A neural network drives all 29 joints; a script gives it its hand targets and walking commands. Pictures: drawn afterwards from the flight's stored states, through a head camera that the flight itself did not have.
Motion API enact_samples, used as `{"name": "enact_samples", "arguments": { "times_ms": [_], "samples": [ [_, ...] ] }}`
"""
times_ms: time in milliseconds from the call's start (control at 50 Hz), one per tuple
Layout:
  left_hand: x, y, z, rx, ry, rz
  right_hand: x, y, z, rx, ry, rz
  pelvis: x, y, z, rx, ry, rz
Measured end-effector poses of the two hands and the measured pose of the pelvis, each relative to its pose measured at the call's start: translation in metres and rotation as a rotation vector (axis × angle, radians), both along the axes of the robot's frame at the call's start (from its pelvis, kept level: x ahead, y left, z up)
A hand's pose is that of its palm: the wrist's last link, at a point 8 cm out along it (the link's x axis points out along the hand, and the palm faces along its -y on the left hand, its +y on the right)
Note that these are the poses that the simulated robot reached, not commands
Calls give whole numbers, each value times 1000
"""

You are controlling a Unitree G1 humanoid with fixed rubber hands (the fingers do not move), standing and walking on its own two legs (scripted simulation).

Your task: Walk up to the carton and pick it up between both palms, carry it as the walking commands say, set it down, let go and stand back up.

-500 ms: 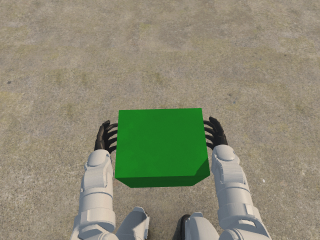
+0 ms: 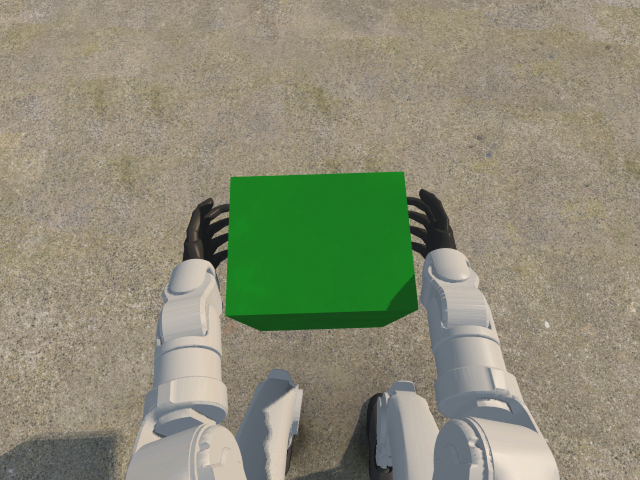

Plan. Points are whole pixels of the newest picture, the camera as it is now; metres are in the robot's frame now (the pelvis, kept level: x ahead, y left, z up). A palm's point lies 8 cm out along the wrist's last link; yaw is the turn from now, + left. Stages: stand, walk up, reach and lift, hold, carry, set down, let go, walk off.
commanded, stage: set down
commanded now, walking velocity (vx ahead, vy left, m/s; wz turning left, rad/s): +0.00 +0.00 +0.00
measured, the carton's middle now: (319, 265) +0.39 +0.06 -0.14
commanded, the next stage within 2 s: none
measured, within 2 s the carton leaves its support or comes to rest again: neither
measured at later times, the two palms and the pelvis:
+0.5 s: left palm (218, 264) +0.38 +0.21 -0.15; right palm (417, 252) +0.43 -0.09 -0.15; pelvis -0.01 +0.00 -0.08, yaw +0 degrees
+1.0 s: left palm (229, 268) +0.40 +0.22 -0.24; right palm (401, 255) +0.45 -0.08 -0.24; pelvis -0.03 +0.00 -0.15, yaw +0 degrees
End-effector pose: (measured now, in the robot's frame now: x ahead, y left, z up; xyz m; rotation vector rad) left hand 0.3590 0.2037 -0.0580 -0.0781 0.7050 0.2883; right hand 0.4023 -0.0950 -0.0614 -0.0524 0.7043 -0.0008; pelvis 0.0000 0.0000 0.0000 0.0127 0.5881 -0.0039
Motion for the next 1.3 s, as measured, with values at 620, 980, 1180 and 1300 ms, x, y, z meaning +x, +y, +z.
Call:
{"name": "enact_samples", "arguments": {
  "times_ms": [620, 980, 1180, 1300],
  "samples": [
    [24, 7, -111, -5, 0, 26, 30, 8, -111, 10, -1, 12, -15, -1, -98, 1, 137, 1],
    [37, 14, -175, 7, 1, 29, 47, 15, -176, 13, -1, 24, -30, -3, -150, 4, 176, -3],
    [45, 19, -210, 14, 5, 25, 56, 21, -211, 12, 0, 27, -38, -1, -176, 0, 194, -1],
    [50, 22, -232, 18, 8, 23, 62, 24, -233, 10, 1, 30, -42, 2, -192, -3, 204, 0]
  ]
}}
